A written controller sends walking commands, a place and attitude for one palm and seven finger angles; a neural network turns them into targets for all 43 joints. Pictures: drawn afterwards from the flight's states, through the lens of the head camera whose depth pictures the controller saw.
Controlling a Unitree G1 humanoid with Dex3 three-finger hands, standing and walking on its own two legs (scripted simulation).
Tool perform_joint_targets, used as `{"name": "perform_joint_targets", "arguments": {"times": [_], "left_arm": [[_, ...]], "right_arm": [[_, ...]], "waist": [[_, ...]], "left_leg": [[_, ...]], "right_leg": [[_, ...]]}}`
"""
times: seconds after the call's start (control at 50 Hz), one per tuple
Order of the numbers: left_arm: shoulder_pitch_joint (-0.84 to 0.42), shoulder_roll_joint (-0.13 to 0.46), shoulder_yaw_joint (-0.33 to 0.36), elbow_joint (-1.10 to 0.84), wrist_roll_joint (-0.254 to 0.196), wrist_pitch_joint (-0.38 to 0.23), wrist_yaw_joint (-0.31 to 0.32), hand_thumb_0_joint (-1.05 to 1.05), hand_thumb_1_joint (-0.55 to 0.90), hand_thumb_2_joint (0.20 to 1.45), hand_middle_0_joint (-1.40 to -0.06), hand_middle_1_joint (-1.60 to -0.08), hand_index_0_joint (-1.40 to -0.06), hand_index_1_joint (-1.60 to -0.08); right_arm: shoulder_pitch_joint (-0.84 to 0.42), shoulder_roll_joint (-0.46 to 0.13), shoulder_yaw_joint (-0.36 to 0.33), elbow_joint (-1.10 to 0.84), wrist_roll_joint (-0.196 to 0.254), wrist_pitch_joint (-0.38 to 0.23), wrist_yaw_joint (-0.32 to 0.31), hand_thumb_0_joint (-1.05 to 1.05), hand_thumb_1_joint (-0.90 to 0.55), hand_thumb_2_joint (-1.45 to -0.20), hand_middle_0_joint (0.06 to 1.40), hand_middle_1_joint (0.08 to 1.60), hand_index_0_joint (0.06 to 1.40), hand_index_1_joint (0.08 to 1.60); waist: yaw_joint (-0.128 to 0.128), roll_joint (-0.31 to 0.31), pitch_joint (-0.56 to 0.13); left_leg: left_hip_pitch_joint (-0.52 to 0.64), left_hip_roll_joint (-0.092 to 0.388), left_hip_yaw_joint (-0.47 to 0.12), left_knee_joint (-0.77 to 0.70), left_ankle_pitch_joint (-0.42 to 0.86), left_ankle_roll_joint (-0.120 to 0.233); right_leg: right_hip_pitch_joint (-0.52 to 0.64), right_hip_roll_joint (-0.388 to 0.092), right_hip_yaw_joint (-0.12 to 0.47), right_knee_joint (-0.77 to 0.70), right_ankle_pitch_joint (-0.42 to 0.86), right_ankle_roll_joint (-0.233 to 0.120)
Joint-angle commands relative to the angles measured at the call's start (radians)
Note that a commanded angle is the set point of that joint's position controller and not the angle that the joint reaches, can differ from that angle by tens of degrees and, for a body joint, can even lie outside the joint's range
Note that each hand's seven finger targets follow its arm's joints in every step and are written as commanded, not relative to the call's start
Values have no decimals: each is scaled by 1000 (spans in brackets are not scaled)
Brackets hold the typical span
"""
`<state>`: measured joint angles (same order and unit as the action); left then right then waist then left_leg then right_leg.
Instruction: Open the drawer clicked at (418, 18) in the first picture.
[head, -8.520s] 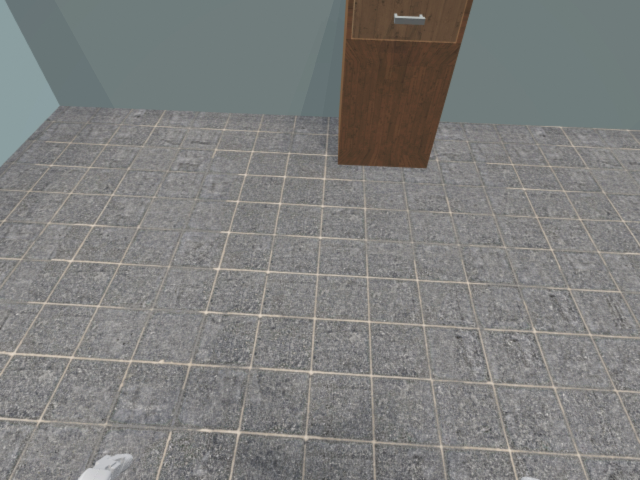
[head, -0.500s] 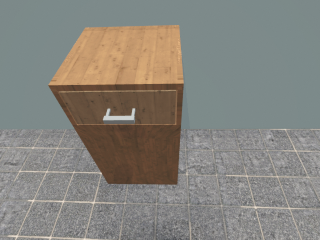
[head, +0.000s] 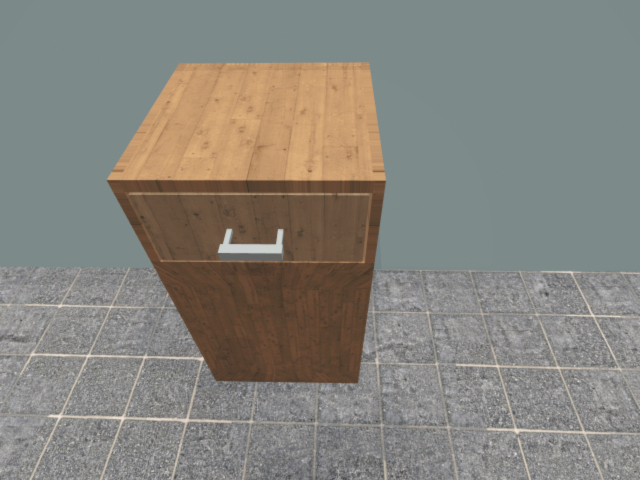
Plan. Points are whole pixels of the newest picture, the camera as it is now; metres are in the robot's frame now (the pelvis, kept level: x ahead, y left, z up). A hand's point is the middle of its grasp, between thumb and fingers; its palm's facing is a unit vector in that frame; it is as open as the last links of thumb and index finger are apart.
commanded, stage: look again from close up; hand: left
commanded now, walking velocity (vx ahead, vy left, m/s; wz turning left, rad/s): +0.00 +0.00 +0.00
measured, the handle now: (252, 243) +0.51 +0.17 -0.05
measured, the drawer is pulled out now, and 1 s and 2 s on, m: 0.00 0.00 0.00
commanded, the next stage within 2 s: raise the hand with hooked fingers in 0.52 s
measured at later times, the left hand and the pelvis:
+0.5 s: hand out of the picture -0.01 +0.19 -0.18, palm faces +0.02 -0.98 -0.19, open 7.3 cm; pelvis -0.03 +0.02 +0.00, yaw +0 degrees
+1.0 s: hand (179, 457) +0.16 +0.20 -0.06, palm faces -0.06 -0.31 -0.95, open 8.3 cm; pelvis -0.05 +0.00 -0.03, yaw -2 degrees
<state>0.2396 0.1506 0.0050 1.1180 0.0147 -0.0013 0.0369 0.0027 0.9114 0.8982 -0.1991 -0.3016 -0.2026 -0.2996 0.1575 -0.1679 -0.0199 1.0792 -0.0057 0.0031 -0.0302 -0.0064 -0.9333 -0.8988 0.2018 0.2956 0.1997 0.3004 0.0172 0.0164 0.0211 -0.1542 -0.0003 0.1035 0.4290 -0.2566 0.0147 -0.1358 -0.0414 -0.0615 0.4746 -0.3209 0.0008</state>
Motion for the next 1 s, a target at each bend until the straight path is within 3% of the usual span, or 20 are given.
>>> {"name": "perform_joint_targets", "arguments": {"times": [0.0, 0.02, 0.04, 0.08, 0.12, 0.18, 0.26, 0.34, 0.58, 0.6, 0.62, 0.64, 0.66, 0.68, 0.7, 0.78, 0.84, 0.88, 0.92, 0.98], "left_arm": [[57, 100, 13, -24, -2, -13, 4, 0, 900, 900, -200, -300, -200, -300], [58, 102, 15, -24, -4, -14, 4, 0, 900, 900, -200, -300, -200, -300], [151, 122, 10, -20, 14, -40, 48, 0, 900, 900, -200, -300, -200, -300], [111, 160, 10, -55, 6, -56, 35, 0, 900, 900, -200, -300, -200, -300], [91, 150, 3, -81, -7, -46, 26, 0, 900, 900, -200, -300, -200, -300], [86, 136, 2, -94, -7, -31, 20, 0, 900, 900, -200, -300, -200, -300], [83, 126, -2, -90, -3, -13, 10, 0, 900, 900, -200, -300, -200, -300], [91, 114, -5, -93, -5, -6, 2, 0, 900, 900, -200, -300, -200, -300], [149, 74, -5, -78, -2, -11, -1, 0, 900, 900, -200, -300, -200, -300], [185, 114, -10, -56, 12, -30, 37, 0, 900, 900, -200, -300, -200, -300], [-569, 431, 1, -1563, 151, -197, 56, 0, 877, 890, -202, -315, -202, -315], [-135, 380, 31, -1290, 167, -116, 133, 0, 853, 880, -203, -330, -203, -330], [-87, 275, 6, -1224, 105, -48, 187, 0, 830, 870, -205, -345, -205, -345], [212, 58, -121, -1030, 136, 52, 192, 0, 807, 860, -207, -360, -207, -360], [45, 82, -149, -1252, 153, 38, 197, 0, 783, 850, -208, -375, -208, -375], [57, 172, -145, -1178, 524, 36, 295, 0, 690, 810, -215, -435, -215, -435], [307, 125, -137, -982, 772, 44, 349, 0, 620, 780, -220, -480, -220, -480], [437, 180, -59, -959, 881, 26, 354, 0, 573, 760, -223, -510, -223, -510], [373, 226, -25, -1024, 962, 7, 361, 0, 527, 740, -227, -540, -227, -540], [200, 327, 47, -1184, 1051, -9, 403, 0, 457, 710, -232, -585, -232, -585]], "right_arm": [[96, -79, -1, 9, -4, -17, -1, 0, -900, -900, 200, 300, 200, 300], [100, -80, 1, 14, -5, -19, -3, 0, -900, -900, 200, 300, 200, 300], [44, -129, -9, -74, -1, -34, 5, 0, -900, -900, 200, 300, 200, 300], [116, -69, 5, -81, -11, -25, 12, 0, -900, -900, 200, 300, 200, 300], [147, -87, 5, -78, -10, -21, 9, 0, -900, -900, 200, 300, 200, 300], [151, -104, 10, -75, -10, -16, 4, 0, -900, -900, 200, 300, 200, 300], [147, -102, 18, -73, -8, -9, 7, 0, -900, -900, 200, 300, 200, 300], [169, -110, 21, -67, -9, -9, 12, 0, -900, -900, 200, 300, 200, 300], [218, -92, 19, -31, -7, -21, 10, 0, -900, -900, 200, 300, 200, 300], [101, -117, 16, -103, 0, -31, 14, 0, -900, -900, 200, 300, 200, 300], [117, -250, 13, -446, 56, -182, -31, 0, -900, -900, 200, 300, 200, 300], [25, -179, 29, -371, 53, -283, -71, 0, -900, -900, 200, 300, 200, 300], [32, -175, 1, -303, 64, -318, -79, 0, -900, -900, 200, 300, 200, 300], [55, -121, 9, -305, 86, -323, -81, 0, -900, -900, 200, 300, 200, 300], [27, -151, 6, -386, 82, -332, -78, 0, -900, -900, 200, 300, 200, 300], [6, -211, -10, -484, 7, -305, -55, 0, -900, -900, 200, 300, 200, 300], [-52, -209, -46, -578, -34, -215, -10, 0, -900, -900, 200, 300, 200, 300], [-93, -200, -48, -616, -30, -121, 25, 0, -900, -900, 200, 300, 200, 300], [-134, -190, -42, -659, -30, -52, 44, 0, -900, -900, 200, 300, 200, 300], [-169, -178, -42, -705, -39, 5, 50, 0, -900, -900, 200, 300, 200, 300]], "waist": [[-16, -61, -8], [-16, -45, -21], [10, -140, 51], [-35, -101, -69], [-38, -36, -163], [-29, 43, -103], [-22, 4, 65], [-19, -2, 131], [-14, -13, 69], [27, -99, 166], [-94, 215, -390], [5, 321, -327], [-21, 237, -231], [-28, 131, -124], [-33, 104, -56], [-60, -101, -16], [38, -211, -20], [115, -205, -98], [133, -210, -139], [138, -58, -206]], "left_leg": [[62, 119, -113, -73, 294, 8], [68, 120, -112, -73, 309, 7], [-43, 128, -77, 167, 409, -12], [-56, 67, -51, 83, 171, 4], [-11, 77, -59, 75, 216, 14], [8, 115, -90, 80, 358, 24], [-89, 112, -119, 15, 181, 32], [-153, 104, -146, -56, -24, 38], [-132, 114, -167, -117, -71, 50], [-216, 107, -115, 99, 97, 6], [130, 21, -100, -19, 193, 31], [156, 72, -130, -51, 201, -5], [16, 75, -139, -84, 0, -37], [-65, 79, -154, -91, -84, -9], [-133, 55, -167, -74, -154, -5], [-261, 17, -189, 56, -205, 8], [-330, -9, -128, 145, -126, -3], [-354, -22, -85, 171, -10, -13], [-403, -28, -69, 199, 25, -13], [-374, -40, -57, 224, 27, -4]], "right_leg": [[-34, -96, 88, -118, 332, -17], [-18, -94, 87, -118, 342, -18], [-64, -125, 142, -81, 718, 9], [89, -160, 118, 12, 980, -40], [108, -133, 92, 37, 798, -51], [23, -88, 72, 18, 485, -54], [-59, -61, 69, -40, 197, -47], [-93, -51, 73, -73, 14, -45], [-65, -52, 55, -63, 62, -33], [-133, -101, 110, -104, 316, -23], [-97, 29, 106, 26, 246, -55], [-166, 30, 8, 118, 68, -63], [-223, 43, -22, 142, -39, -46], [-262, 39, -30, 142, -46, -34], [-255, 29, -25, 112, -13, -29], [-420, 61, -1, 129, -116, -42], [-456, 71, 25, 120, -203, -57], [-372, 69, 82, 136, -99, -79], [-362, 58, 107, 175, -24, -80], [-361, 59, 153, 188, -8, -81]]}}
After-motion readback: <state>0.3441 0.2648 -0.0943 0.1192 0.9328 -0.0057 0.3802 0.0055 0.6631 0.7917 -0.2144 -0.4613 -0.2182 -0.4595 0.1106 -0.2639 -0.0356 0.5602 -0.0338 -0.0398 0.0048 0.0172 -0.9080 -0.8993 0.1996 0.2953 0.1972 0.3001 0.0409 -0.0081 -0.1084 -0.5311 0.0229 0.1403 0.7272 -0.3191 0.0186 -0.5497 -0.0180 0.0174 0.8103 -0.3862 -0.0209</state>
